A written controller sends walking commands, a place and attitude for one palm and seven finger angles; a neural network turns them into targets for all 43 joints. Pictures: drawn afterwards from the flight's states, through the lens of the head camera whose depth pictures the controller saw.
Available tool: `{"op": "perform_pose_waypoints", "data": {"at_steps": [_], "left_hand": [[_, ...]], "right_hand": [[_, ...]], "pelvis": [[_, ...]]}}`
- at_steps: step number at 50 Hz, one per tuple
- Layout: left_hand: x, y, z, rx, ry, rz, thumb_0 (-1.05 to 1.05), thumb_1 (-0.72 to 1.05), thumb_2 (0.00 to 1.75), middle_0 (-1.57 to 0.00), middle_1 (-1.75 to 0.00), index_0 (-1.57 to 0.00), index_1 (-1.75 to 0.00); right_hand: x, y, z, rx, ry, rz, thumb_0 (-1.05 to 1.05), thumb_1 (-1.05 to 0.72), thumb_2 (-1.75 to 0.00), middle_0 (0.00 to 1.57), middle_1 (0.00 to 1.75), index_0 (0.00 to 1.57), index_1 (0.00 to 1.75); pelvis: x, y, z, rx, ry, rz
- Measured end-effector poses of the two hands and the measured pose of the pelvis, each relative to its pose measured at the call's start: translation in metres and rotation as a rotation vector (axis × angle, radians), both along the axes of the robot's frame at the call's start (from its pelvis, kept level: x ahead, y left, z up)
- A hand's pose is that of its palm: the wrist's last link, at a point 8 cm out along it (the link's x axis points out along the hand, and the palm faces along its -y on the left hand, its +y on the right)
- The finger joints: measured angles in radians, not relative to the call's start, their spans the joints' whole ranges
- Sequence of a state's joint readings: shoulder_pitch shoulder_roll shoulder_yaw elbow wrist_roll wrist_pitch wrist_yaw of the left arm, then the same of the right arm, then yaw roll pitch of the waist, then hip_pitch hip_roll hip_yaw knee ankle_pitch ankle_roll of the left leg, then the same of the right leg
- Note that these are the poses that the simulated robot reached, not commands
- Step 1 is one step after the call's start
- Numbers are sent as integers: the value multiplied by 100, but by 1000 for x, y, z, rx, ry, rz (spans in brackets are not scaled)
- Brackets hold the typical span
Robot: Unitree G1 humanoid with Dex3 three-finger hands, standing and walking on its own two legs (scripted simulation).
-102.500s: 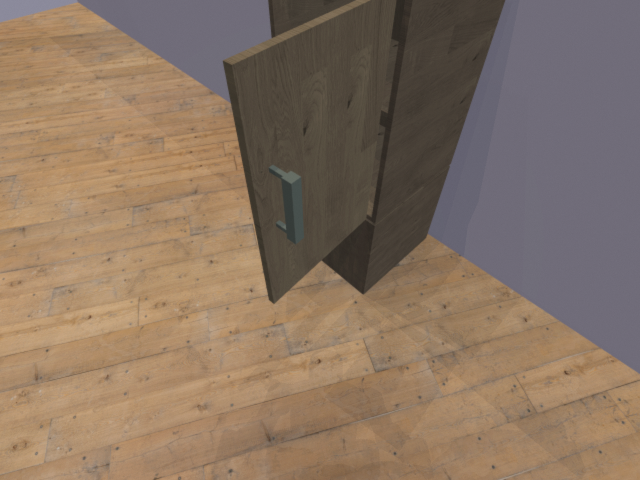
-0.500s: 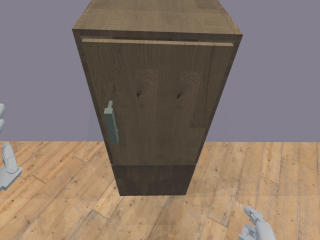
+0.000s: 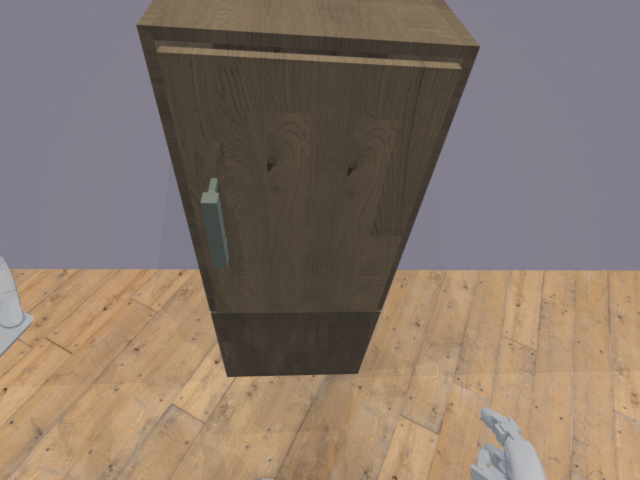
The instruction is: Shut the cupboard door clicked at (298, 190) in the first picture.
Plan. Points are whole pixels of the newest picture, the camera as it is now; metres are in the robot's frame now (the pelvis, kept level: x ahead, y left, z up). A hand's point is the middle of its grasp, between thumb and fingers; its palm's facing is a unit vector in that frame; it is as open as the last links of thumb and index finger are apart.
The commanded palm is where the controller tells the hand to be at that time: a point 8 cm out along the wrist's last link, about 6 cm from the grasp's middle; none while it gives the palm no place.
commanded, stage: step back with the hand held close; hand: left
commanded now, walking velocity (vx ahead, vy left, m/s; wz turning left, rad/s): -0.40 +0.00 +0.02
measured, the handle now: (217, 224) +0.49 +0.20 +0.00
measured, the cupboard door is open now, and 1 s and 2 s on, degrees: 0 0 0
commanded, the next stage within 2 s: stop stepping back and stand still in 0.72 s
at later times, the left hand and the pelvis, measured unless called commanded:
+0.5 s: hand out of the picture +0.15 +0.32 +0.20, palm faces +0.52 -0.77 -0.38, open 7.4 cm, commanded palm +0.09 +0.33 +0.20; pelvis -0.03 +0.02 +0.02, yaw +3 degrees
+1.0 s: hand out of the picture +0.06 +0.31 +0.20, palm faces +0.46 -0.83 -0.30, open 7.4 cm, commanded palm +0.01 +0.34 +0.20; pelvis -0.14 +0.04 +0.00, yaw -1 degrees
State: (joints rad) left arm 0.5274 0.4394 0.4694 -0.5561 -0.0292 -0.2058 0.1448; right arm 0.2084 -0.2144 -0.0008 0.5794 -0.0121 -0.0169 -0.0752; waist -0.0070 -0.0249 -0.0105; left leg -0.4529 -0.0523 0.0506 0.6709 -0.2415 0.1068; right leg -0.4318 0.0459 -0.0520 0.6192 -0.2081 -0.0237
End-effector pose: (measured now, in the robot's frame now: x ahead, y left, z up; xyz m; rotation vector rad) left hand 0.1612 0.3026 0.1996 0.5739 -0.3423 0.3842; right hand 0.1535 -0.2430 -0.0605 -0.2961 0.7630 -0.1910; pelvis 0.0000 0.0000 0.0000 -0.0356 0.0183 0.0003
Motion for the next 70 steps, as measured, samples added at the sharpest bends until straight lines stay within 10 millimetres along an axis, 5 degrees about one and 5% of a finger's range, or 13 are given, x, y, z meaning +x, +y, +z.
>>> {"op": "perform_pose_waypoints", "data": {"at_steps": [15,25,36,42,47,53,57,63,70], "left_hand": [[-25,4,-5,-39,-49,-11,2,88,90,-21,-30,-21,-31],[-59,47,9,-61,-70,66,2,88,90,-21,-30,-21,-31],[-72,32,8,-149,-80,-84,2,89,90,-21,-30,-21,-31],[-115,21,19,-9,-92,-142,2,89,90,-21,-30,-21,-31],[-146,30,20,-25,-125,-123,1,88,90,-21,-30,-21,-31],[-136,59,-5,-181,-117,-2,1,89,90,-21,-30,-21,-31],[-140,44,0,-155,-12,-61,2,89,90,-21,-30,-20,-31],[-175,17,21,33,59,-196,2,89,90,-21,-30,-21,-31],[-188,54,17,-44,-55,-12,1,88,90,-22,-30,-22,-31]], "right_hand": [[-30,0,0,-23,83,-7,1,-90,-90,20,30,20,30],[-27,43,23,-29,26,68,2,-90,-90,20,30,20,30],[-24,79,58,8,-128,171,1,-90,-90,20,30,20,30],[-63,66,42,24,-165,160,1,-90,-90,20,30,20,30],[-133,45,19,1,-38,48,1,-90,-90,20,30,20,30],[-209,35,-5,-24,65,-94,1,-90,-90,20,30,20,30],[-245,48,4,29,55,-128,2,-90,-90,20,30,20,30],[-271,52,-1,73,52,-122,2,-90,-90,20,30,20,30],[-271,42,-12,41,76,-132,2,-90,-90,20,30,20,30]], "pelvis": [[-15,3,0,-14,12,75],[-27,23,19,-88,31,62],[-78,22,28,-105,87,18],[-121,21,8,-21,68,-30],[-132,32,6,-30,-1,-51],[-151,48,2,-16,-32,-28],[-169,47,17,-1,-25,-51],[-191,45,18,5,-24,-76],[-189,56,14,25,-48,-65]]}}
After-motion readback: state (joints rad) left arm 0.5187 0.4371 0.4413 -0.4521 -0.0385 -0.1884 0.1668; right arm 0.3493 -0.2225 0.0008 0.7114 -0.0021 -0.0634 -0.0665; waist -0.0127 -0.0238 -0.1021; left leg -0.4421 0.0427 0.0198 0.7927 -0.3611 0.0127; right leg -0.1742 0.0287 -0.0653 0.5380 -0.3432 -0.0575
